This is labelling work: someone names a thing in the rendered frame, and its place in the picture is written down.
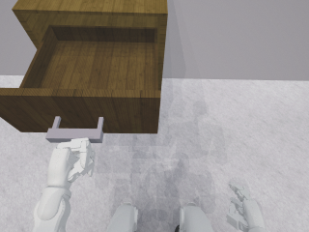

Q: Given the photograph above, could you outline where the robot right hand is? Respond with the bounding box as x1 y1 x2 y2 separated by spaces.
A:
226 181 267 232

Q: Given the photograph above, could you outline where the robot left forearm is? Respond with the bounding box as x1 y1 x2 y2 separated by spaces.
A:
32 186 71 232

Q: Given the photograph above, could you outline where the drawer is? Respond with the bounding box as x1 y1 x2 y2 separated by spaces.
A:
0 24 161 134

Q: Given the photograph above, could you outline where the handle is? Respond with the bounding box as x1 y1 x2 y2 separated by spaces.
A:
45 116 104 143

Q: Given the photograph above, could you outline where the cabinet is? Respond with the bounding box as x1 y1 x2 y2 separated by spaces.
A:
12 0 168 91

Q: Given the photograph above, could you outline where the robot left shin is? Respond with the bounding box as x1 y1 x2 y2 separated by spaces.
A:
117 202 132 209

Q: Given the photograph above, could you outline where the robot right thigh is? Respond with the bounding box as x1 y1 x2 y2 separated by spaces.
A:
179 206 214 232

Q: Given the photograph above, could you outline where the robot left hand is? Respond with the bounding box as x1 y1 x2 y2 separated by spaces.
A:
46 137 96 189

